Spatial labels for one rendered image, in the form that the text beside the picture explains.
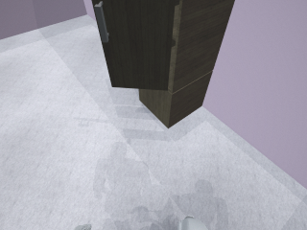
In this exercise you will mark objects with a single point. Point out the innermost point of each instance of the cupboard door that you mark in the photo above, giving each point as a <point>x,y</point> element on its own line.
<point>140,34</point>

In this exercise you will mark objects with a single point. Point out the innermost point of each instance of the right robot thigh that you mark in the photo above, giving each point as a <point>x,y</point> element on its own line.
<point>190,224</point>

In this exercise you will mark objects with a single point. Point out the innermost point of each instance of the handle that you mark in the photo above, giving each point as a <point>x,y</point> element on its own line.
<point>101,22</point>

